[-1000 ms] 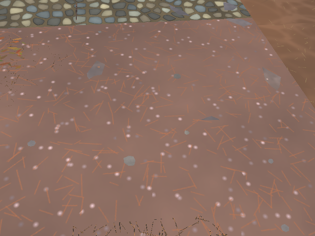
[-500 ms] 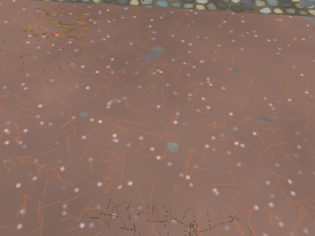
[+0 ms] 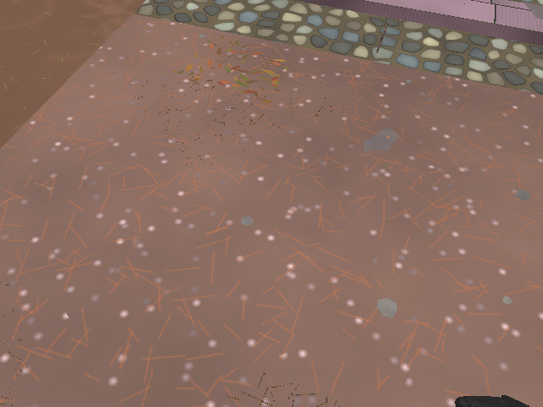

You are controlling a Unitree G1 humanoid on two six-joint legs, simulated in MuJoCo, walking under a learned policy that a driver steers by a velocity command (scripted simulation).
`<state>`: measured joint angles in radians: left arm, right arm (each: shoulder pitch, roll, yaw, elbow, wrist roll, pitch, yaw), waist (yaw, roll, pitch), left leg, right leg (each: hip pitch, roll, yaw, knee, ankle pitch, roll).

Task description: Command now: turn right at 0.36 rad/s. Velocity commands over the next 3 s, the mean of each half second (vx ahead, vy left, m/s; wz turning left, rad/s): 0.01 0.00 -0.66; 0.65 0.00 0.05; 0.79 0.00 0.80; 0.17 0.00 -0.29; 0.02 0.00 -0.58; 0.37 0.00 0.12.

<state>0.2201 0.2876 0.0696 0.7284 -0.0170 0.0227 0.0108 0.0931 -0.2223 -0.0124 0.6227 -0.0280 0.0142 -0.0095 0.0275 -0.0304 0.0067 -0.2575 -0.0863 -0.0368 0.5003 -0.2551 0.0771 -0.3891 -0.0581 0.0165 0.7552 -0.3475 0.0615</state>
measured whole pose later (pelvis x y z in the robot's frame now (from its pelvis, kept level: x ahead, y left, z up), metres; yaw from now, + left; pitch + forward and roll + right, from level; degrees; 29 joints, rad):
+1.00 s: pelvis +0.19 -0.12 -0.01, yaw -19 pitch +4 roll -1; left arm 0.03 0.27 0.01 0.59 0.04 -0.05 -0.03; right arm 0.58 -0.25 -0.06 0.89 -0.01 -0.05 0.02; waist -0.14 -0.01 -0.01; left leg -0.02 -0.01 -0.22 0.45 -0.47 0.04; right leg -0.43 0.01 -0.01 0.51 -0.18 0.01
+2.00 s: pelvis +0.76 -0.23 -0.01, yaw -5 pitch +2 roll +2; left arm 0.25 0.27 0.05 0.63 -0.02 -0.02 -0.04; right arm 0.08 -0.29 -0.05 0.74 0.00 0.04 -0.05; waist 0.01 0.00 0.05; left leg -0.17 -0.02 0.22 0.62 -0.44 0.07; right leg -0.45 -0.03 -0.06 0.63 -0.21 -0.03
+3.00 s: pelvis +0.92 -0.25 +0.00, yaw -17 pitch +2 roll -1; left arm 0.38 0.25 0.05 0.75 0.02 -0.06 0.03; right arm 0.23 -0.30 -0.07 0.70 0.03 -0.03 0.03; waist 0.05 0.04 0.02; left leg -0.71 0.06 -0.02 1.01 -0.17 -0.02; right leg 0.03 0.00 -0.13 0.28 -0.35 0.00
